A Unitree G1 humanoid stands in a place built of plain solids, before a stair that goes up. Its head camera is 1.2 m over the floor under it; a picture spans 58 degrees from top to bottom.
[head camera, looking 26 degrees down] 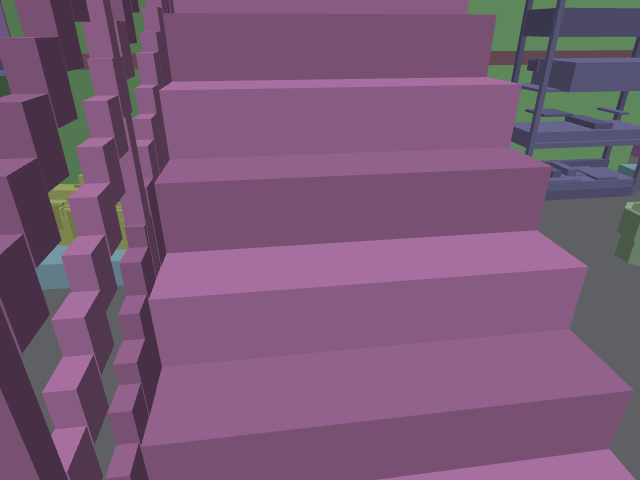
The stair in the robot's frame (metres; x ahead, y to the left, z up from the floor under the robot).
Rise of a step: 0.21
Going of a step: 0.24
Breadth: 1.20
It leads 8 degrees to the left of straight ahead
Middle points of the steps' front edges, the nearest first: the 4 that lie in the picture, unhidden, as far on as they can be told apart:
0.70 -0.17 0.42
0.94 -0.14 0.62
1.17 -0.10 0.83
1.41 -0.07 1.04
